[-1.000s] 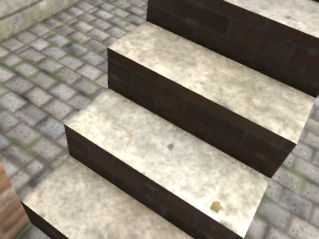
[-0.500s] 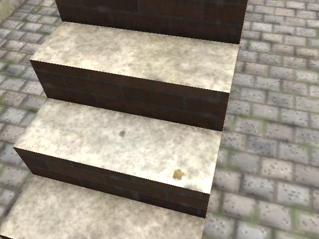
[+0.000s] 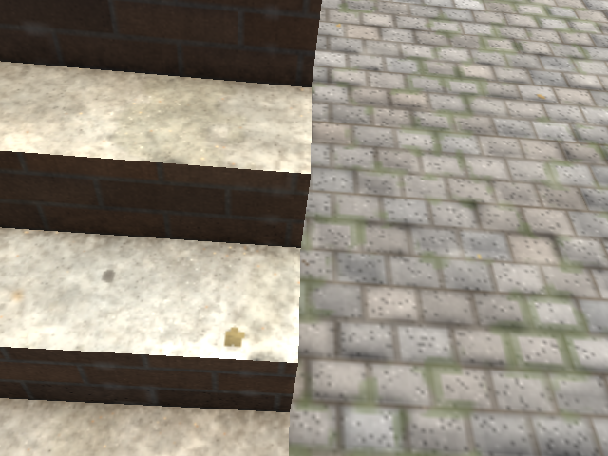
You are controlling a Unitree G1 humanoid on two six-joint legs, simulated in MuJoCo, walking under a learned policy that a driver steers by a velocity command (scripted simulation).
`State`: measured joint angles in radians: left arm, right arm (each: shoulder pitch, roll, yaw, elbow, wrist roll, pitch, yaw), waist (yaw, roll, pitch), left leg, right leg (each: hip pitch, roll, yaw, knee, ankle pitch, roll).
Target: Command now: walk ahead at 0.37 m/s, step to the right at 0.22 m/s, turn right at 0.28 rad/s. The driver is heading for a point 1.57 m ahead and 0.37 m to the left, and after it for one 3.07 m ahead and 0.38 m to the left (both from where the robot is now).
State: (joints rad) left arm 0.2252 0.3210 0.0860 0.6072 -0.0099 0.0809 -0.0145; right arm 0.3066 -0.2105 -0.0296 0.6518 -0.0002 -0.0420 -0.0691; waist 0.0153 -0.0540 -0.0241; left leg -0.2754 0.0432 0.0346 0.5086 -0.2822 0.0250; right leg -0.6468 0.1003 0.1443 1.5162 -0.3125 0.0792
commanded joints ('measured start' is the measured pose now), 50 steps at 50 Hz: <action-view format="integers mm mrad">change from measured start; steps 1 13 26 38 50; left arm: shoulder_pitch -48 -4 93 44 -83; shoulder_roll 50 8 22 -25 -25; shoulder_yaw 4 -23 1 -34 -45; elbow -89 -80 1 -95 -149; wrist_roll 6 0 51 73 42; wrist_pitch -32 -90 -138 -78 -47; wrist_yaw -6 -22 18 31 16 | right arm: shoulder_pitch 63 28 18 164 -8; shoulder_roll -178 -280 -124 -372 -273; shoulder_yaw -56 -92 -52 -104 -64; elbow -50 0 23 -13 -78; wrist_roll -8 26 -9 -19 -11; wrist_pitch -32 -21 24 6 42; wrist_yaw -13 11 19 12 -21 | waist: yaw -15 0 -22 -62 -37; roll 180 331 -90 427 203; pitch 44 130 32 -51 -45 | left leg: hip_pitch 215 -18 -353 436 114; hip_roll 249 250 -3 310 133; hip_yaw -345 -177 -38 -616 -350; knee -279 -372 795 -83 -125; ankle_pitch -307 -7 -57 449 449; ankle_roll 116 103 -30 291 177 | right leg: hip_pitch -276 304 534 -78 23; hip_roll -33 -132 -311 -12 -74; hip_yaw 41 -141 -101 -277 -86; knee -41 -812 -1308 -309 -468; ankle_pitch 91 70 433 -265 29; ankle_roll -4 -46 -289 -63 69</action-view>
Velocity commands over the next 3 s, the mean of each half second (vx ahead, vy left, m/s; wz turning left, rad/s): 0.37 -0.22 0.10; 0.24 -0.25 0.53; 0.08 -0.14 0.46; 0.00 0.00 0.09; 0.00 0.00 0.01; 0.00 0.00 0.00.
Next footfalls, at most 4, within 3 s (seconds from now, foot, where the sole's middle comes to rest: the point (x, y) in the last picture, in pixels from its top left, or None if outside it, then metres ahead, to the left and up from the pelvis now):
0.34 right None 0.15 -0.25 -0.78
0.74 left None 0.24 -0.11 -0.78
1.18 right None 0.44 -0.37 -0.78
1.74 left None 0.24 -0.21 -0.78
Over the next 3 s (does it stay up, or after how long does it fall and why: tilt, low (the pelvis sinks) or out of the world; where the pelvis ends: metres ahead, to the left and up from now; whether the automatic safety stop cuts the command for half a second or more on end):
stays up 0.31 -0.29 0.00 its command is cut before an obstacle from the start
